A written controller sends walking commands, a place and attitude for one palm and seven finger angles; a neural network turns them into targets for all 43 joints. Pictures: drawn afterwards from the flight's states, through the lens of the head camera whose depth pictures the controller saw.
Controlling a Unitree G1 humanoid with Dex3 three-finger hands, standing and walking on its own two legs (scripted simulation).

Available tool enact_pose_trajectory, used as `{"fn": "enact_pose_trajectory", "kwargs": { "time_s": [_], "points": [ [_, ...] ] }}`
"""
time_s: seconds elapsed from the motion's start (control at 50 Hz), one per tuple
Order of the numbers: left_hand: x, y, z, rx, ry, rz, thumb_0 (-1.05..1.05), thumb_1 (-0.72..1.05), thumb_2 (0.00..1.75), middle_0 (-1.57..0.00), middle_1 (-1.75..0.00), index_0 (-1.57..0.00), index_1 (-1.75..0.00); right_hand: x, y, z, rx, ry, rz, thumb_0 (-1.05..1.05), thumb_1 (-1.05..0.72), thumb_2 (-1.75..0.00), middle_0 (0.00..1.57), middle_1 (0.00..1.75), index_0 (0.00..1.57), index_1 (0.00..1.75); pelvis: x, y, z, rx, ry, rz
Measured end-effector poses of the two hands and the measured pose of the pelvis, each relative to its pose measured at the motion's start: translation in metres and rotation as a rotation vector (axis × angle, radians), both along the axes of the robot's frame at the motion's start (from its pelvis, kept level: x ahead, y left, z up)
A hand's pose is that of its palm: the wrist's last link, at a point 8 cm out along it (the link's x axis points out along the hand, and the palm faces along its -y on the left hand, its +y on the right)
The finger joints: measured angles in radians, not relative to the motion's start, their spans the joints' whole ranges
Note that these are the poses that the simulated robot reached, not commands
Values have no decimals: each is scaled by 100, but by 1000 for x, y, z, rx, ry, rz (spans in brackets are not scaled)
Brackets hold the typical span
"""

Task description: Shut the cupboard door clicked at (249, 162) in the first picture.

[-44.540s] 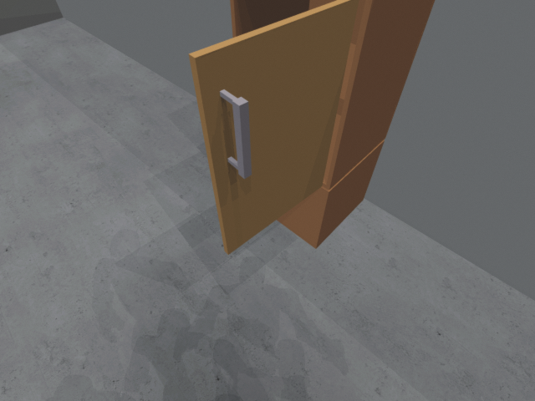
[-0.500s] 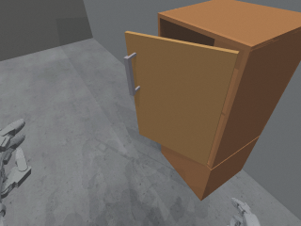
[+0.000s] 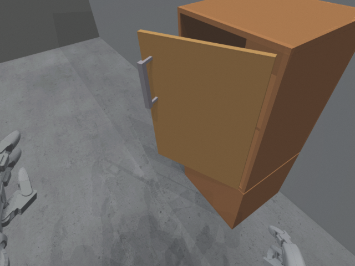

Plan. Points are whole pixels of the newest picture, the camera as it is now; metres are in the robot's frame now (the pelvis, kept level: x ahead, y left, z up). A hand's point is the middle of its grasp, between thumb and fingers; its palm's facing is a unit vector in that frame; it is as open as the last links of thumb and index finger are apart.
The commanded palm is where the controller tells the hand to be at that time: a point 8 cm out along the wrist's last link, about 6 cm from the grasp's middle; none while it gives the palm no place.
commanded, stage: step back with the hand held close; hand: left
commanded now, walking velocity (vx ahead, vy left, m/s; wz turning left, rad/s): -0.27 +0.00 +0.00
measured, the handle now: (149, 83) +0.66 +0.17 +0.08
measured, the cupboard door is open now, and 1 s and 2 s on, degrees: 25 25 25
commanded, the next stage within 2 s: stop stepping back and stand still in 1.02 s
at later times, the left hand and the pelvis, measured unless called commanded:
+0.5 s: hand out of the picture +0.13 +0.30 +0.16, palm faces +0.44 -0.77 -0.47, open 7.4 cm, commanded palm +0.07 +0.33 +0.17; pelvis -0.07 +0.03 -0.01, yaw -1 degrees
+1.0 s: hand out of the picture +0.00 +0.31 +0.17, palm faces +0.53 -0.71 -0.45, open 7.4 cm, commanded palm -0.08 +0.33 +0.17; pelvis -0.18 +0.02 -0.03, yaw +6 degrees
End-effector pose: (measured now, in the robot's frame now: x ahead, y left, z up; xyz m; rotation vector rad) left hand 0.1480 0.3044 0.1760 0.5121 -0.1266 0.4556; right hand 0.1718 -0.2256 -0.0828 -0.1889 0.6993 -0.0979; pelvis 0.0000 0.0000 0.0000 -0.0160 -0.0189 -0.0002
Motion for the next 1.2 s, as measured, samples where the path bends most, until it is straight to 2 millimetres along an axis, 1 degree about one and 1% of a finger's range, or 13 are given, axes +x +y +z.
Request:
{"fn": "enact_pose_trajectory", "kwargs": {
  "time_s": [0.14, 0.24, 0.32, 0.4, 0.52, 0.62, 0.7, 0.78, 0.92, 1.02, 1.08, 1.12, 1.2],
  "points": [
    [6, 6, -11, 11, 48, -59, 2, 89, 90, -21, -30, -21, -30, -16, -6, -3, -45, 57, -73, 2, -91, -90, 21, 30, 20, 30, -9, 14, -4, 1, 37, -12],
    [0, 15, -3, 54, 25, -107, 2, 89, 90, -22, -30, -22, -30, -31, -1, 4, -66, 52, -111, 2, -91, -90, 20, 30, 20, 30, -20, 25, -6, 4, 40, -24],
    [-13, 25, 6, 89, -23, -114, 2, 89, 90, -22, -30, -22, -31, -44, 7, 9, -72, 33, -114, 2, -91, -90, 20, 30, 20, 30, -33, 31, -7, 2, 37, -28],
    [-33, 33, 7, 97, -62, -100, 1, 89, 90, -22, -30, -22, -30, -61, 16, 11, -71, 13, -98, 2, -91, -90, 21, 30, 20, 30, -50, 35, -10, -1, 29, -28],
    [-69, 35, -4, 80, -88, -57, 1, 89, 90, -21, -30, -21, -30, -91, 21, 3, -66, 8, -64, 2, -91, -90, 21, 30, 20, 30, -78, 33, -16, -8, 9, -11],
    [-100, 27, -8, 87, -124, -24, 2, 89, 90, -21, -30, -21, -30, -117, 18, -9, -67, 34, -25, 2, -91, -90, 21, 30, 20, 30, -101, 23, -22, -14, -9, 34],
    [-126, 18, -2, 99, -167, -12, 2, 89, 90, -22, -30, -22, -30, -135, 11, -14, -71, 54, -3, 2, -91, -90, 21, 30, 21, 30, -116, 15, -23, -5, -9, 47],
    [-144, 13, 4, 95, -215, -25, 1, 89, 90, -22, -30, -22, -30, -153, 5, -14, -93, 75, 3, 2, -91, -90, 21, 30, 21, 30, -132, 15, -23, 6, -6, 45],
    [-163, 27, 4, 125, -231, -49, 1, 89, 90, -22, -30, -22, -31, -185, 6, -9, -122, 45, -34, 2, -91, -90, 21, 30, 20, 30, -167, 22, -25, -40, -8, 77],
    [-201, 34, 10, 171, -234, -24, 1, 89, 90, -22, -30, -22, -31, -202, 14, -11, -84, 27, -12, 2, -91, -90, 21, 30, 20, 30, -189, 14, -28, -60, 25, 106],
    [-227, 27, 3, 170, -203, -6, 1, 89, 90, -21, -30, -21, -30, -206, 18, -17, -56, 2, 23, 2, -91, -90, 21, 30, 20, 30, -207, 8, -34, -33, 61, 76],
    [-241, 20, -2, 126, -178, -2, 1, 89, 90, -21, -30, -21, -30, -213, 20, -18, -48, 13, 43, 2, -91, -90, 21, 30, 20, 30, -221, 8, -30, -38, 47, 63],
    [-255, 11, 2, 69, -197, -23, 2, 89, 90, -21, -30, -22, -30, -231, 26, -6, -53, 34, 54, 2, -91, -90, 21, 30, 20, 30, -235, 11, -16, 13, 38, 21]
  ]
}}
